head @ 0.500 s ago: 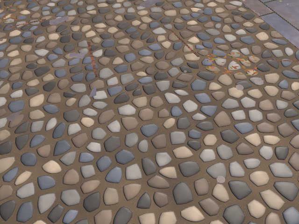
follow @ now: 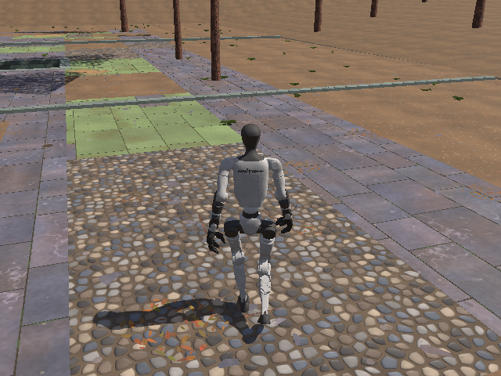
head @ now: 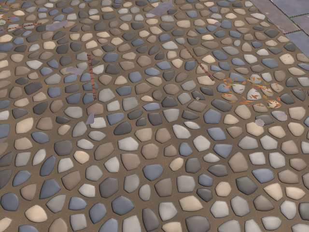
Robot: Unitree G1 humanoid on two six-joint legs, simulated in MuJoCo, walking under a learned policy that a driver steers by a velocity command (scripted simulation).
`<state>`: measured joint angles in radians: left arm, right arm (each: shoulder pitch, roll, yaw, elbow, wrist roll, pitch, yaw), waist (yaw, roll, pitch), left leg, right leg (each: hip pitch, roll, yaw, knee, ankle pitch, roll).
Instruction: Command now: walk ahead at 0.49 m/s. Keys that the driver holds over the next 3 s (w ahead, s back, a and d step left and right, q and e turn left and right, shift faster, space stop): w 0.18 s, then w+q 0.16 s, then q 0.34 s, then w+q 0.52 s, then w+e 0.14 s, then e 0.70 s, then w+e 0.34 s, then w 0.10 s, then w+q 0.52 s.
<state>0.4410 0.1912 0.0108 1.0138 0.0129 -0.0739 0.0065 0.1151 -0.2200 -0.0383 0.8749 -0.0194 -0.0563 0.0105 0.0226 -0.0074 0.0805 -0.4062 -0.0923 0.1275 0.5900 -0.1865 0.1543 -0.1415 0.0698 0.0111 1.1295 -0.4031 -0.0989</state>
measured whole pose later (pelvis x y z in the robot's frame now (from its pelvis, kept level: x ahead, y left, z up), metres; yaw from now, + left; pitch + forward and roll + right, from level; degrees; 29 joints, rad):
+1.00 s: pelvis +0.36 +0.00 +0.02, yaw +25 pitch +1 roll -2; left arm 0.30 0.29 0.08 0.86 0.03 -0.03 0.00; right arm 0.16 -0.24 -0.06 0.78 -0.04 0.01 0.07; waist 0.03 -0.04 -0.03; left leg -0.27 0.02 0.08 0.53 -0.35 0.09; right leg -0.23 -0.13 -0.32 0.53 -0.33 -0.01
